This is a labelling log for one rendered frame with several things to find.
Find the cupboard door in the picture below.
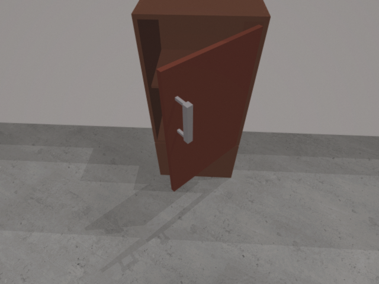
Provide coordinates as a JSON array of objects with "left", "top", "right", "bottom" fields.
[{"left": 156, "top": 25, "right": 263, "bottom": 192}]

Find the handle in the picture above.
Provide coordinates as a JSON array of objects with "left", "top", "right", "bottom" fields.
[{"left": 175, "top": 96, "right": 193, "bottom": 144}]

